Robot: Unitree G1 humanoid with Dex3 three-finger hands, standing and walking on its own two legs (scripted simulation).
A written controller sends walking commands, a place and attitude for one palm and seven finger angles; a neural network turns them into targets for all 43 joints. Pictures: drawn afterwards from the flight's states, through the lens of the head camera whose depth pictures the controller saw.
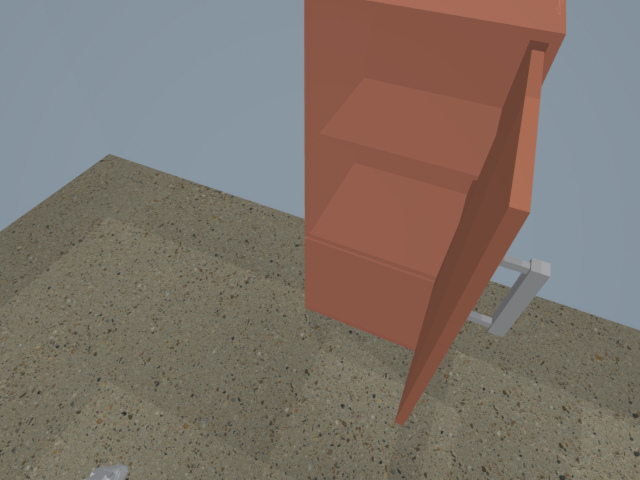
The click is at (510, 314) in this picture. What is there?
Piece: cupboard door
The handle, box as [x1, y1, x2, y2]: [467, 255, 550, 336]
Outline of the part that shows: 550,263 531,258 527,262 505,255 499,265 519,271 521,273 491,317 471,311 467,319 487,326 489,332 503,336 549,277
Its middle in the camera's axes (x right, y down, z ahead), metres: +0.22 +0.07 +0.48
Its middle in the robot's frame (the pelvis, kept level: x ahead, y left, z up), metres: +0.33 -0.20 +0.08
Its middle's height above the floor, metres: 0.85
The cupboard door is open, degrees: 90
